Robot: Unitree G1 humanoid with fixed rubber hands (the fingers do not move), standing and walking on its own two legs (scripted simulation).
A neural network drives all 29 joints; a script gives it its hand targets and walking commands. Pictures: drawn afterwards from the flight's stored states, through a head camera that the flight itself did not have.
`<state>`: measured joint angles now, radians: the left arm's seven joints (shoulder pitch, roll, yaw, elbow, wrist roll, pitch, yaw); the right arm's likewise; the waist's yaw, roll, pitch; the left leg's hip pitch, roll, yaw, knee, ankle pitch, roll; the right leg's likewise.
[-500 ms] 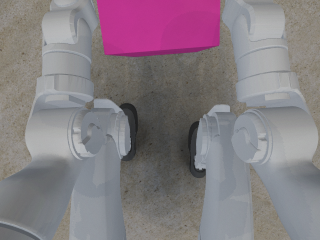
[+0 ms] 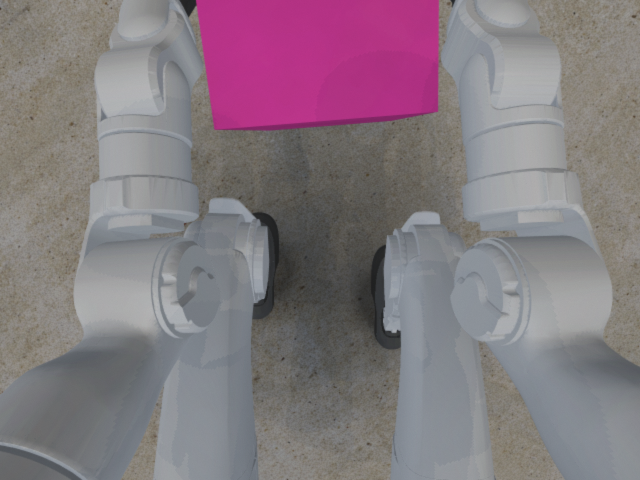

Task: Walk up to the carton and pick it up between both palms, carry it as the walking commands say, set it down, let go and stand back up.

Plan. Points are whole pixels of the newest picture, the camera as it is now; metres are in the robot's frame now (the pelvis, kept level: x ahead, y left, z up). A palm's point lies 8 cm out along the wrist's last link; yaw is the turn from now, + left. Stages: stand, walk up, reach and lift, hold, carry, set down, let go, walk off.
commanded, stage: reach and lift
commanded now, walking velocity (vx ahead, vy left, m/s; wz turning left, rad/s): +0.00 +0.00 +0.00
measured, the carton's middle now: (321, 25) +0.55 +0.03 -0.17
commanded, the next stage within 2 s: none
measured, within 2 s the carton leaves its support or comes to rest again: neither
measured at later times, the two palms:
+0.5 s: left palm out of the picture +0.52 +0.16 -0.03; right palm out of the picture +0.53 -0.11 -0.01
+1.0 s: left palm out of the picture +0.50 +0.15 +0.04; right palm out of the picture +0.51 -0.11 +0.06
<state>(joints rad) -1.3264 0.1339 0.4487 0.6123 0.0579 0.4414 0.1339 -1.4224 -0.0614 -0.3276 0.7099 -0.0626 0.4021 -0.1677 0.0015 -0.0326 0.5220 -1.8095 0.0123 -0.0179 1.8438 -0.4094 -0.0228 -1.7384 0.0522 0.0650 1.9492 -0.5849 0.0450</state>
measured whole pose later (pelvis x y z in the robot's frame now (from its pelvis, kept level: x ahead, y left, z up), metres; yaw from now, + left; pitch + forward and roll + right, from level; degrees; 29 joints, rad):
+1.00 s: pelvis +0.00 +0.00 +0.11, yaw -1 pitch +13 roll +0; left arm -1.10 0.06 0.41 0.54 0.09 0.45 0.14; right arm -1.19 0.00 -0.32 0.65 -0.07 0.40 -0.15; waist 0.00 -0.03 0.50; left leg -1.34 0.01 -0.02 1.49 -0.38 -0.02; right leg -1.29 0.05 0.07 1.58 -0.52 0.05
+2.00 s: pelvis +0.10 +0.00 +0.25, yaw -2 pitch +15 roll +0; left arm -0.48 -0.14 0.44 0.50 0.25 0.40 0.06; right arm -0.61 0.20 -0.33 0.67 -0.24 0.35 -0.09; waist 0.00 -0.03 -0.06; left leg -0.85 0.01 -0.02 0.87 -0.29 -0.02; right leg -0.79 0.05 0.10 0.91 -0.38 0.03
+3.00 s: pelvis +0.12 +0.00 +0.30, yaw -2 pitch -4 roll +0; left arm -0.38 -0.15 0.35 0.38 0.25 0.73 0.08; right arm -0.52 0.21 -0.29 0.58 -0.26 0.64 -0.07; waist 0.01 -0.03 -0.03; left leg -0.27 0.01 -0.02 0.54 -0.21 -0.02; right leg -0.21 0.03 0.11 0.56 -0.29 0.02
